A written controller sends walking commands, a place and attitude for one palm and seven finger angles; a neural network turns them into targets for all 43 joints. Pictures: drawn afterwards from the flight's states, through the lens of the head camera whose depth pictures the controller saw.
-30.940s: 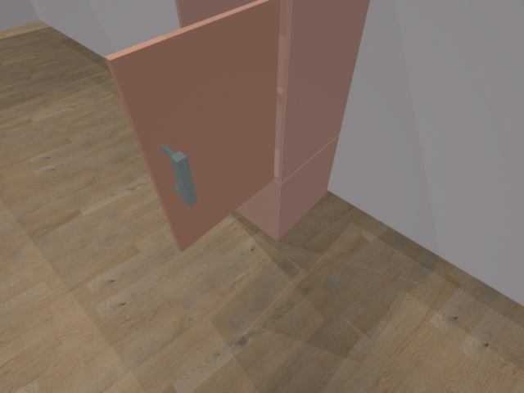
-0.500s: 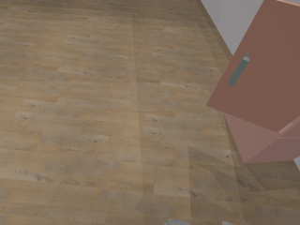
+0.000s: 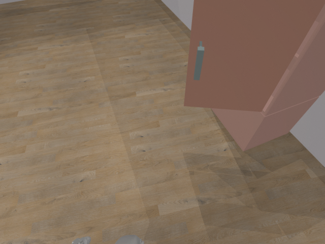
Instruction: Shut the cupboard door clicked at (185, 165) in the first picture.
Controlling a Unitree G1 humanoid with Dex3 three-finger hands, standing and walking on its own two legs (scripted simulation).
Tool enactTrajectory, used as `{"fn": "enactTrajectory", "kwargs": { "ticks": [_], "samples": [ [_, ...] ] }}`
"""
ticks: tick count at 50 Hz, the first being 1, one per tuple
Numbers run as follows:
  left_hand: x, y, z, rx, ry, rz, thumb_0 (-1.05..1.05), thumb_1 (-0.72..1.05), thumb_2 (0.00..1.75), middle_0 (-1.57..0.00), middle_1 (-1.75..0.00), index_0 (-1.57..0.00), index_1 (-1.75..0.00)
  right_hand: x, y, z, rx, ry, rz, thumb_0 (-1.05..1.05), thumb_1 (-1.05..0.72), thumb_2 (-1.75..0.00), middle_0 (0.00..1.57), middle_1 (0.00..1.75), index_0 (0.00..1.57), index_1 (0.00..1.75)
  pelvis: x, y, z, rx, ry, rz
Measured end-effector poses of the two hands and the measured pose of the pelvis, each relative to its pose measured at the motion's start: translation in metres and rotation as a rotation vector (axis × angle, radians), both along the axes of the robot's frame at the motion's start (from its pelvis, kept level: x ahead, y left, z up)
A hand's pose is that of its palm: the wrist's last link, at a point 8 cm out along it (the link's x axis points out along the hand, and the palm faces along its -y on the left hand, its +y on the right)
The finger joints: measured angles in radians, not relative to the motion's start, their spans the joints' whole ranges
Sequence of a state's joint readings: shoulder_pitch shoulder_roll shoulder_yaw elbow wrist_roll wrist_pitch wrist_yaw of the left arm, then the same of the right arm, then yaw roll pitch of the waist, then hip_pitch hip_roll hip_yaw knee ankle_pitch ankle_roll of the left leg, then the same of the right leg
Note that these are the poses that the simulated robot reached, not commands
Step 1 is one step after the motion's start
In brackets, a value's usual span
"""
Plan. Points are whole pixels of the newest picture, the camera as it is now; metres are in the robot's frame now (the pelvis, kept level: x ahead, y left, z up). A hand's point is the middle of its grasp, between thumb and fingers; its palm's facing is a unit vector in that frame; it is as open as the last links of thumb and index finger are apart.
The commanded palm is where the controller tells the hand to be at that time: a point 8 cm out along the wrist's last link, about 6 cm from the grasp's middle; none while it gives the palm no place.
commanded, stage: turn to face it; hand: left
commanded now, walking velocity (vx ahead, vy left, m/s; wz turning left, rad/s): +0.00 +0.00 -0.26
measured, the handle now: (198, 61) +0.79 -0.13 -0.03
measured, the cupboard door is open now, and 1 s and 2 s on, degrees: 61 61 61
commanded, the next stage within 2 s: take the last steps up to it in 0.06 s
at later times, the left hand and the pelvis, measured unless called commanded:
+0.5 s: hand (98, 238) +0.16 +0.19 -0.16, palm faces -0.18 -0.97 -0.17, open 7.4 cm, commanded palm none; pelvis +0.06 +0.01 +0.01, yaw -10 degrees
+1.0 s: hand (143, 209) +0.25 +0.08 -0.20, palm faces -0.17 -0.98 -0.12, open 7.4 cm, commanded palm none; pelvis +0.22 -0.09 -0.01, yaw -12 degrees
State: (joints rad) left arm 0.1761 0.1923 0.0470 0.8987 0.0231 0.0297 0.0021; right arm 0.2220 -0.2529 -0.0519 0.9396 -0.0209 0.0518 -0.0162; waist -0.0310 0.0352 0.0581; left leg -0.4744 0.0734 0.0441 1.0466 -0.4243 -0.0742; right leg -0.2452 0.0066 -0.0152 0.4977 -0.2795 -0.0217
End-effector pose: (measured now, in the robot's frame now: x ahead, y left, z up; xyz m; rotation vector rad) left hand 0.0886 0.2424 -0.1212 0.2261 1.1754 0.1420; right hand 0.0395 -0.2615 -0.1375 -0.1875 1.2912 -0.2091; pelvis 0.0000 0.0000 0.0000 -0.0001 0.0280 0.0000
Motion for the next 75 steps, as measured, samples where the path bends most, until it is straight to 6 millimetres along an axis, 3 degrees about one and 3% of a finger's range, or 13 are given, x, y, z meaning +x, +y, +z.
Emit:
{"fn": "enactTrajectory", "kwargs": {
  "ticks": [10,18,25,30,33,37,43,49,52,56,66,71,75],
  "samples": [
    [-0.002,0.017,-0.035,-0.079,0.078,0.010,0.00,0.90,0.89,-0.20,-0.30,-0.20,-0.30,0.027,0.036,0.012,-0.039,-0.087,-0.007,0.01,-0.91,-0.90,0.20,0.30,0.20,0.30,0.018,0.025,-0.009,-0.018,-0.006,-0.064],
    [0.020,0.025,-0.021,-0.091,0.127,-0.053,0.01,0.90,0.89,-0.20,-0.30,-0.20,-0.30,0.003,0.049,0.028,-0.036,-0.040,-0.066,0.01,-0.91,-0.90,0.20,0.30,0.21,0.30,0.037,0.026,0.009,-0.042,0.002,-0.121],
    [0.075,0.002,-0.012,-0.073,0.122,-0.156,0.01,0.91,0.90,-0.20,-0.30,-0.19,-0.30,-0.040,0.033,0.026,-0.022,0.073,-0.203,0.01,-0.90,-0.90,0.20,0.30,0.21,0.30,0.062,0.007,0.012,-0.041,0.005,-0.180],
    [0.138,-0.043,-0.010,-0.061,0.063,-0.245,0.01,0.91,0.90,-0.19,-0.30,-0.19,-0.30,-0.068,0.010,0.013,0.005,0.180,-0.297,0.01,-0.91,-0.90,0.20,0.30,0.21,0.30,0.087,-0.023,0.003,-0.026,0.002,-0.214],
    [0.172,-0.071,-0.015,-0.050,-0.016,-0.266,0.01,0.91,0.90,-0.20,-0.30,-0.19,-0.30,-0.072,-0.011,-0.004,0.028,0.241,-0.321,0.01,-0.91,-0.90,0.20,0.30,0.21,0.30,0.104,-0.047,-0.012,-0.013,-0.001,-0.219],
    [0.181,-0.096,-0.011,-0.056,-0.032,-0.236,0.00,0.91,0.89,-0.20,-0.30,-0.19,-0.30,-0.031,-0.039,-0.005,0.025,0.231,-0.303,0.01,-0.91,-0.90,0.20,0.30,0.20,0.30,0.124,-0.065,-0.007,-0.024,-0.006,-0.215],
    [0.166,-0.111,-0.020,-0.066,0.090,-0.182,0.00,0.92,0.89,-0.20,-0.30,-0.20,-0.30,0.086,-0.074,0.009,-0.007,0.014,-0.230,0.01,-0.91,-0.90,0.19,0.30,0.20,0.30,0.161,-0.084,0.002,-0.035,-0.004,-0.207],
    [0.160,-0.114,-0.044,-0.102,0.220,-0.129,0.00,0.91,0.89,-0.20,-0.30,-0.20,-0.30,0.197,-0.084,0.016,-0.036,-0.147,-0.150,0.01,-0.91,-0.90,0.19,0.30,0.20,0.30,0.209,-0.093,-0.008,-0.066,-0.016,-0.205],
    [0.170,-0.115,-0.057,-0.116,0.276,-0.124,0.00,0.91,0.89,-0.20,-0.30,-0.20,-0.30,0.231,-0.084,0.015,-0.059,-0.200,-0.134,0.01,-0.91,-0.90,0.20,0.30,0.20,0.30,0.233,-0.095,-0.017,-0.051,-0.030,-0.229],
    [0.207,-0.122,-0.049,-0.117,0.270,-0.149,0.01,0.91,0.89,-0.20,-0.30,-0.20,-0.30,0.234,-0.084,0.021,-0.059,-0.157,-0.161,0.00,-0.91,-0.90,0.20,0.30,0.20,0.30,0.257,-0.101,-0.007,-0.045,-0.036,-0.239],
    [0.312,-0.160,-0.020,-0.082,0.159,-0.183,0.00,0.91,0.90,-0.20,-0.30,-0.19,-0.30,0.194,-0.098,0.025,0.000,0.110,-0.269,0.01,-0.92,-0.90,0.20,0.30,0.21,0.30,0.307,-0.139,0.013,-0.052,-0.021,-0.240],
    [0.354,-0.198,-0.023,-0.046,0.119,-0.227,0.00,0.91,0.90,-0.20,-0.30,-0.19,-0.30,0.188,-0.120,0.006,0.050,0.187,-0.329,0.01,-0.91,-0.90,0.20,0.30,0.21,0.30,0.327,-0.173,0.001,-0.025,-0.030,-0.251],
    [0.374,-0.227,-0.029,-0.019,0.084,-0.252,0.00,0.91,0.90,-0.20,-0.30,-0.19,-0.30,0.200,-0.146,-0.019,0.074,0.198,-0.358,0.01,-0.91,-0.90,0.20,0.30,0.20,0.30,0.337,-0.191,-0.014,-0.003,-0.024,-0.259]
  ]
}}
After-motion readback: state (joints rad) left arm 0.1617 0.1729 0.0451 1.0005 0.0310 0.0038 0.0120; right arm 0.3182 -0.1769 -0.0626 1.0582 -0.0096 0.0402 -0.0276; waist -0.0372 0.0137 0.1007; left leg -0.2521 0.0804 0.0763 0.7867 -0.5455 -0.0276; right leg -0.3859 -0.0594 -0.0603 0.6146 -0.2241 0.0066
